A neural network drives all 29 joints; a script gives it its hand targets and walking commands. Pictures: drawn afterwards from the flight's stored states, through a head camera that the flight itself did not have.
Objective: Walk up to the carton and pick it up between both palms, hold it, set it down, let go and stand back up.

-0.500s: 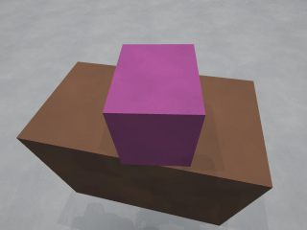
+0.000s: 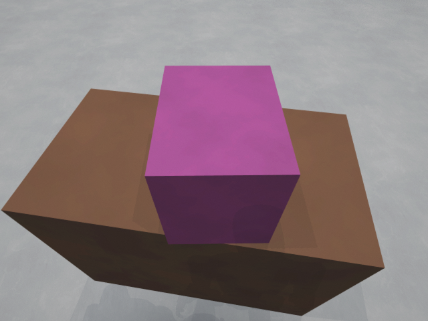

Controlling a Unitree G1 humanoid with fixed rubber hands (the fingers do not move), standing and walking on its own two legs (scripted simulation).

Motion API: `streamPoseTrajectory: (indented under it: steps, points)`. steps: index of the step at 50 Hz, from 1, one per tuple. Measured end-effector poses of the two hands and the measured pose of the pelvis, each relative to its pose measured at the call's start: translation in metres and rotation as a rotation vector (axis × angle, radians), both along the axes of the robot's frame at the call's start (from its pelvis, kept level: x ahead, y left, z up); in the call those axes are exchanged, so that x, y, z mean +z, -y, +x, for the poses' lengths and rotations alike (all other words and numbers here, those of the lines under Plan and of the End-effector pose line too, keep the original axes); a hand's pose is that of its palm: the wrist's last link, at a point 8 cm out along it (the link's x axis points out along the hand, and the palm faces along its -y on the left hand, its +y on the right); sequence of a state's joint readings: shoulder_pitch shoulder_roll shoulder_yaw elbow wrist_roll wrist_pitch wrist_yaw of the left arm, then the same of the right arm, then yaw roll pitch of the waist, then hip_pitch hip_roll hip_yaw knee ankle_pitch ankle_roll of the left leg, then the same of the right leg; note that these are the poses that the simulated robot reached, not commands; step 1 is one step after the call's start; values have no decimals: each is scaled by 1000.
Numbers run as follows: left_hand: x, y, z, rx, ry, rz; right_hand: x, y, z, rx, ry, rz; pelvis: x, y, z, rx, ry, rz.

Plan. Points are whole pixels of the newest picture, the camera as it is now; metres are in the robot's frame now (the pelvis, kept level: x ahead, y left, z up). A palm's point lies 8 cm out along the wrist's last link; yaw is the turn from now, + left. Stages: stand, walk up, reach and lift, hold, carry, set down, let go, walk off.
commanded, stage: walk up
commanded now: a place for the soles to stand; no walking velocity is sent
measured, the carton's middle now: (218, 156) +0.44 +0.02 +0.03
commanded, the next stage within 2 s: stand in 1.08 s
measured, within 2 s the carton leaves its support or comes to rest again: neither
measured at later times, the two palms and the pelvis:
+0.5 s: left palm out of the picture +0.03 +0.23 -0.12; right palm out of the picture -0.02 -0.27 -0.14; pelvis -0.01 -0.02 +0.01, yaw -3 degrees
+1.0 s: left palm out of the picture +0.00 +0.22 -0.13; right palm out of the picture -0.07 -0.25 -0.14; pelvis -0.02 -0.02 +0.01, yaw -5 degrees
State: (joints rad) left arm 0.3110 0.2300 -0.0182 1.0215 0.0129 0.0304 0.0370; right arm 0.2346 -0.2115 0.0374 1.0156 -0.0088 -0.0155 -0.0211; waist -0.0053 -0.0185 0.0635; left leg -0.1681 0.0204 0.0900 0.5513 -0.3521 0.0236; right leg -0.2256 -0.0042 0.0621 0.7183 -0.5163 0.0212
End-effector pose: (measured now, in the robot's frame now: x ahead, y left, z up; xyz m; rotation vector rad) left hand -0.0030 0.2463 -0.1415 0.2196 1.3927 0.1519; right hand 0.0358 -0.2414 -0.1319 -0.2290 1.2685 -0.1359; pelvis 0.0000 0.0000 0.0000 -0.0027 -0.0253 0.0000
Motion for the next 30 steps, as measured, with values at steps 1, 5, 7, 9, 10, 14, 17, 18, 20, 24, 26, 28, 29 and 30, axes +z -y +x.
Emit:
streamPoseTrajectory:
  steps: [1,5,7,9,10,14,17,18,20,24,26,28,29,30]
  points:
    - [2,-1,3,-6,2,3,1,-4,-1,-1,-7,6,2,-1,1,-2,1,-4]
    - [8,-4,20,-40,49,18,0,-12,-9,-7,-41,31,5,0,0,-8,7,-3]
    - [7,-4,26,-53,66,28,-5,-11,-11,-19,-49,43,2,3,0,-12,14,12]
    - [9,-2,30,-55,72,31,-7,-7,-13,-28,-55,48,2,5,1,-18,17,13]
    - [11,0,32,-59,72,32,-7,-5,-14,-33,-55,47,3,5,2,-21,18,13]
    - [16,4,38,-74,75,37,-7,5,-22,-40,-66,38,6,9,0,-34,15,17]
    - [17,8,40,-85,81,37,-6,14,-31,-48,-77,30,7,13,-2,-43,11,23]
    - [18,9,40,-89,81,37,-5,17,-34,-52,-83,27,7,14,-4,-45,11,24]
    - [18,12,38,-96,80,37,-5,22,-41,-58,-95,20,8,17,-6,-49,10,24]
    - [18,19,32,-103,67,31,-4,30,-54,-72,-115,13,8,22,-9,-59,10,22]
    - [18,22,28,-106,57,28,-4,32,-60,-75,-128,13,9,24,-11,-61,9,22]
    - [17,26,24,-106,48,23,-4,32,-67,-80,-140,17,9,26,-13,-65,8,21]
    - [17,27,21,-104,42,20,-4,32,-70,-82,-147,20,9,27,-14,-66,8,20]
    - [17,29,18,-105,35,17,-4,32,-74,-85,-154,23,10,27,-14,-69,7,20]
